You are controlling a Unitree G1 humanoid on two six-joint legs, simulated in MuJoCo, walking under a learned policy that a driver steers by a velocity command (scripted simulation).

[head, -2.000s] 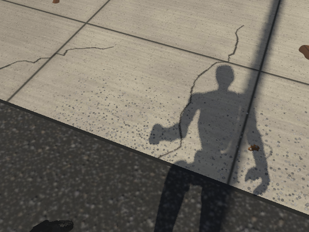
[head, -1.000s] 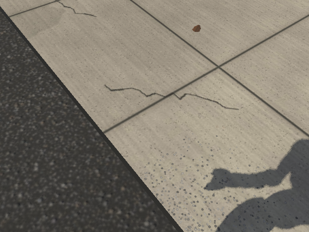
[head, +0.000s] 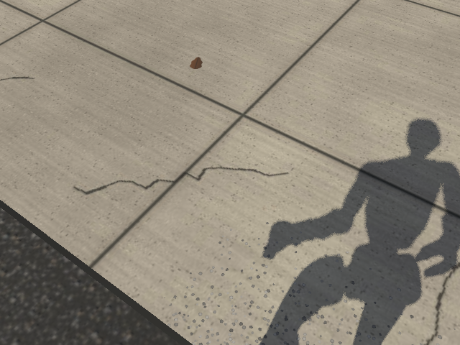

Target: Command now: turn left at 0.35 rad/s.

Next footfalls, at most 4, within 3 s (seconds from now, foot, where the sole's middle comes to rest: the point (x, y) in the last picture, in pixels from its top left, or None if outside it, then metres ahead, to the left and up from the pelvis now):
0.18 left None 0.03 0.13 -0.77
0.66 right None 0.08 -0.10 -0.77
1.20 right None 0.05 -0.13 -0.77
1.74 left None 0.02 0.08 -0.77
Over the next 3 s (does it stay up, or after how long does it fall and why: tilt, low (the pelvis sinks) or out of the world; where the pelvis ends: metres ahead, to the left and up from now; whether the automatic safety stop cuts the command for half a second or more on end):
stays up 0.53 0.09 0.01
